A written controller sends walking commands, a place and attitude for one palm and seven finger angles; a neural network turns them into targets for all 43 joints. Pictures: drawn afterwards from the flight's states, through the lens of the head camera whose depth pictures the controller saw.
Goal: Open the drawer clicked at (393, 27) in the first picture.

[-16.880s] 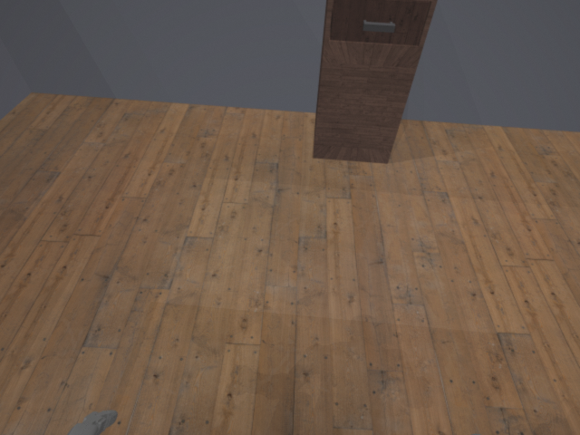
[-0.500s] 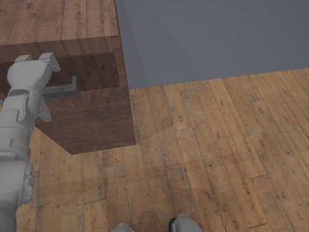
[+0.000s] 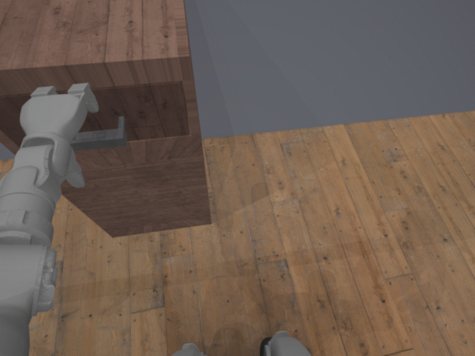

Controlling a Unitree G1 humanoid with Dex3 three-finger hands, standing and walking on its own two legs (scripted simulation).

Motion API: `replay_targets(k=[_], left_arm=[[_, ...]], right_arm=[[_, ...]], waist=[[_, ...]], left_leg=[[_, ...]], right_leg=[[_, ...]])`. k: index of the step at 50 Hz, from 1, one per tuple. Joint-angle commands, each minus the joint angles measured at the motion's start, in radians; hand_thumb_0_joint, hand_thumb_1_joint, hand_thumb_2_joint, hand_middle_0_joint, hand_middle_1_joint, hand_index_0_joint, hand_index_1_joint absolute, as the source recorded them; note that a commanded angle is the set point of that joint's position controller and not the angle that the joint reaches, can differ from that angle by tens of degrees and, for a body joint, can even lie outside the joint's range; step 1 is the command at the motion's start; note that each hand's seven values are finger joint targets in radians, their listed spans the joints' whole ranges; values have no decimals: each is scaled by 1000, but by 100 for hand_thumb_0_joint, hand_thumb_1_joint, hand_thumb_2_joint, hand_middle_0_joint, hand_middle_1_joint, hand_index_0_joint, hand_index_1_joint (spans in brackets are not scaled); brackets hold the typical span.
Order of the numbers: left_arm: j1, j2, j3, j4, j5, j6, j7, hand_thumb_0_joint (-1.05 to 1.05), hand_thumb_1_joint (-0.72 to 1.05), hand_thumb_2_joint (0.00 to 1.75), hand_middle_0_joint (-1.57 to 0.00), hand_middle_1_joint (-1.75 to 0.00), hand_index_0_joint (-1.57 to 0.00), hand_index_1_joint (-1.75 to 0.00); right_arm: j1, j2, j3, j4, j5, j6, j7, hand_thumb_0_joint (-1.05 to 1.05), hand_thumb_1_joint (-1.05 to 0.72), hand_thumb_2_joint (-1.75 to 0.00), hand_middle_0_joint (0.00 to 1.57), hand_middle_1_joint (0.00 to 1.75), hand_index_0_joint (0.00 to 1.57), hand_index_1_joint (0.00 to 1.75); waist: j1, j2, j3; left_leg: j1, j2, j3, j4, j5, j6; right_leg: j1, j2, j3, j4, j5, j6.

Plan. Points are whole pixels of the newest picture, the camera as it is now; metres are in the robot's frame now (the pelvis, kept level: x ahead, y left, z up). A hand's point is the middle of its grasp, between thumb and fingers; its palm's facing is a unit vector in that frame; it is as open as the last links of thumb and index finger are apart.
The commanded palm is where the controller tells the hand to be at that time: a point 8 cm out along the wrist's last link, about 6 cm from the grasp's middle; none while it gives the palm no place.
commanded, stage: re-aim the fingers above the handle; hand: left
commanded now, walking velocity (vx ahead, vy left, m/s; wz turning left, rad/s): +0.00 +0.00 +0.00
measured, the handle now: (94, 131) +0.54 +0.27 -0.02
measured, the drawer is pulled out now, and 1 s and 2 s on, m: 0.00 0.00 0.00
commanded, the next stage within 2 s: lower the fingers behind the handle in 1.88 s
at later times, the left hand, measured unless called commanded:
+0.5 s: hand (77, 136) +0.48 +0.26 +0.04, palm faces -0.05 -0.03 -1.00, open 13.8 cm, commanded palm +0.47 +0.27 +0.09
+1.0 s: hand (72, 145) +0.47 +0.27 +0.03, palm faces -0.06 -0.02 -1.00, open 13.8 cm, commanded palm +0.45 +0.27 +0.09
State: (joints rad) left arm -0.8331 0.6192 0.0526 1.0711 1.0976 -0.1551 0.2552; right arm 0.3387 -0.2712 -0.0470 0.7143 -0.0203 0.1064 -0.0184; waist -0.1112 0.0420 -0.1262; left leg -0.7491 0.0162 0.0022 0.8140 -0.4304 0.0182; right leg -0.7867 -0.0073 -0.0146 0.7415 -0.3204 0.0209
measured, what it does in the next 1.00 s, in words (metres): stands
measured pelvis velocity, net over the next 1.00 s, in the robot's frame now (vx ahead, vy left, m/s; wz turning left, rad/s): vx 0.00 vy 0.00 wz -0.02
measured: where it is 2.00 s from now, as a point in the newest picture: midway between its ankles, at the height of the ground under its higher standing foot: outside the picture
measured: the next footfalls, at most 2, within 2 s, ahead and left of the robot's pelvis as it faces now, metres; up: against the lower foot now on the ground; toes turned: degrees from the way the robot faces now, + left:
none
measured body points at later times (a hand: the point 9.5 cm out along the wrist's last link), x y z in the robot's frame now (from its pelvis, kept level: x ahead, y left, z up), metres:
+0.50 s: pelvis +0.00 +0.00 +0.00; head +0.11 +0.00 +0.44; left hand +0.48 +0.26 +0.09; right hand +0.00 -0.28 -0.13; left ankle -0.04 +0.10 -0.70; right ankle +0.01 -0.14 -0.70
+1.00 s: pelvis +0.00 +0.00 +0.00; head +0.11 -0.01 +0.44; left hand +0.47 +0.27 +0.09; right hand +0.01 -0.28 -0.13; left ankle -0.04 +0.10 -0.70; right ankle +0.01 -0.14 -0.70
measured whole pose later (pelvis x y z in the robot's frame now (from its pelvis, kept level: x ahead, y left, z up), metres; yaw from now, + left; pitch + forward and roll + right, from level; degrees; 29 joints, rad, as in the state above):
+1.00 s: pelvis +0.00 +0.00 +0.00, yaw -1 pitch +20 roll -1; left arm -0.71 0.59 0.10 0.99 1.09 -0.15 0.28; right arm 0.35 -0.28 -0.05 0.72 -0.02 0.12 -0.01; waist -0.09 0.05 -0.14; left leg -0.72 0.02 0.02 0.79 -0.43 0.01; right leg -0.77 0.00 0.01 0.74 -0.32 0.02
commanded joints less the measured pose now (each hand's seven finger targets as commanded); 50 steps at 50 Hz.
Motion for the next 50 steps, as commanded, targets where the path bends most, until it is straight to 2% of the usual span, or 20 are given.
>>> replay_targets(k=[1, 4, 8, 9, 12, 15, 17, 22, 23, 26, 27, 34, 37, 40, 41, 42, 45, 46, 48, 50], left_arm=[[-435, 346, 111, -200, -15, 3, 54, 0, -50, 30, -30, -120, -30, -120], [-428, 343, 98, -180, -12, 18, 55, 0, -50, 30, -30, -120, -30, -120], [-425, 321, 83, -194, -13, 21, 44, 0, -50, 30, -30, -120, -30, -120], [-417, 292, 64, -202, -16, 18, 38, 0, -50, 30, -30, -120, -30, -120], [-395, 295, 76, -209, -26, 8, 23, 0, -50, 30, -30, -120, -30, -120], [-369, 248, 46, -195, -27, 4, 18, 0, -50, 30, -30, -120, -30, -120], [-399, 252, 51, -227, -24, -5, 29, 0, -50, 30, -30, -120, -30, -120], [-406, 297, 90, -212, -11, 8, 68, 0, -50, 30, -30, -120, -30, -120], [-410, 289, 77, -190, -9, 18, 73, 0, -50, 30, -30, -120, -30, -120], [-424, 329, 98, -167, -5, 43, 82, 0, -50, 30, -30, -120, -30, -120], [-426, 345, 103, -168, -1, 50, 82, 0, -50, 30, -30, -120, -30, -120], [-454, 251, 18, -164, -13, 41, 28, 0, -50, 30, -30, -120, -30, -120], [-445, 254, 34, -205, -23, 7, 13, 0, -50, 30, -30, -120, -30, -120], [-427, 216, 19, -213, -22, -11, 20, 0, -50, 30, -30, -120, -30, -120], [-375, 299, 97, -204, -25, -13, 26, 0, -50, 30, -30, -120, -30, -120], [-310, 343, 134, -196, -24, -8, 32, 0, -50, 30, -30, -120, -30, -120], [-185, 307, 139, -243, -28, 4, 56, 0, -50, 30, -30, -120, -30, -120], [-185, 334, 161, -243, -27, 10, 64, 0, -50, 30, -30, -120, -30, -120], [-213, 332, 141, -248, -17, 29, 77, 0, -50, 30, -30, -120, -30, -120], [-268, 328, 129, -289, -8, 32, 86, 0, -50, 30, -30, -120, -30, -120]], right_arm=[[167, -179, -59, -29, -13, -8, -14, 0, -90, -90, 20, 30, 20, 30], [167, -179, -56, -28, -10, -7, -15, 0, -90, -90, 20, 30, 20, 30], [179, -179, -62, -23, -9, -7, -13, 0, -90, -90, 20, 30, 20, 30], [181, -176, -64, -27, -9, -8, -12, 0, -90, -90, 20, 30, 20, 30], [188, -176, -68, -21, -8, -6, -15, 0, -90, -90, 20, 30, 20, 30], [182, -171, -68, -21, -3, -5, -13, 0, -90, -90, 20, 30, 20, 30], [180, -170, -70, -20, -6, -6, -12, 0, -90, -90, 20, 30, 20, 30], [168, -173, -63, -19, -10, -4, -7, 0, -90, -90, 20, 30, 20, 30], [162, -173, -60, -20, -8, -4, -6, 0, -90, -90, 20, 30, 20, 30], [156, -180, -54, -23, -10, -6, -7, 0, -90, -90, 20, 30, 20, 30], [158, -179, -53, -24, -8, -7, -7, 0, -90, -90, 20, 30, 20, 30], [182, -172, -63, -29, 0, -20, -20, 0, -90, -90, 20, 30, 20, 30], [189, -168, -67, -27, -1, -21, -24, 0, -90, -90, 20, 30, 20, 30], [183, -162, -68, -26, -4, -22, -22, 0, -90, -90, 20, 30, 20, 30], [173, -171, -64, -19, -7, -17, -19, 0, -90, -90, 20, 30, 20, 30], [163, -174, -58, -26, -8, -9, -16, 0, -90, -90, 20, 30, 20, 30], [133, -161, -59, -52, -8, -7, -4, 0, -90, -90, 20, 30, 20, 30], [123, -165, -56, -49, -9, -1, 0, 0, -90, -90, 20, 30, 20, 30], [115, -171, -58, -54, -2, 1, 1, 0, -90, -90, 20, 30, 20, 30], [111, -173, -64, -59, 0, -4, -3, 0, -90, -90, 20, 30, 20, 30]], waist=[[5, 80, -473], [1, 74, -461], [-3, 92, -490], [-2, 97, -498], [-3, 64, -497], [-2, 63, -442], [-2, 94, -442], [8, 84, -433], [1, 87, -402], [5, 57, -431], [9, 72, -448], [-26, 53, -466], [-17, 68, -486], [-13, 82, -448], [20, 73, -448], [46, 71, -466], [85, 74, -467], [88, 65, -468], [65, 31, -423], [47, 41, -432]], left_leg=[[253, -24, -1, -49, 546, 9], [224, -27, 4, -51, 524, 12], [276, -17, -3, -45, 595, 7], [283, -19, -1, -45, 598, 7], [289, -13, -4, -49, 613, 8], [282, -14, -7, -61, 582, 6], [298, -13, -5, -61, 600, 6], [269, -18, -9, -63, 557, 3], [253, -20, -8, -68, 532, 3], [223, -26, 0, -70, 496, 10], [221, -28, 3, -69, 501, 10], [268, -23, 3, -65, 504, 15], [302, -20, -6, -59, 559, 12], [292, -22, -4, -60, 551, 10], [270, -22, 1, -60, 571, 11], [241, -27, 7, -63, 570, 12], [220, -27, 23, -71, 625, 15], [201, -27, 24, -71, 623, 15], [179, -30, 28, -81, 541, 16], [211, -28, 25, -89, 512, 18]], right_leg=[[265, 51, -18, -16, 359, -49], [273, 50, -17, -16, 367, -46], [261, 53, -19, -18, 384, -45], [264, 54, -19, -22, 382, -45], [278, 53, -17, -28, 396, -42], [249, 57, -23, -38, 356, -45], [242, 56, -22, -38, 361, -47], [238, 56, -27, -25, 330, -50], [226, 56, -28, -26, 319, -52], [267, 53, -21, -25, 332, -51], [277, 50, -19, -20, 345, -49], [270, 51, -13, -45, 355, -41], [270, 53, -12, -41, 372, -43], [246, 55, -17, -43, 355, -46], [276, 52, -14, -33, 373, -50], [310, 49, -8, -19, 392, -49], [362, 45, -9, -13, 452, -52], [379, 43, -4, -8, 469, -53], [368, 47, -10, -20, 437, -47], [355, 47, -12, -31, 403, -46]])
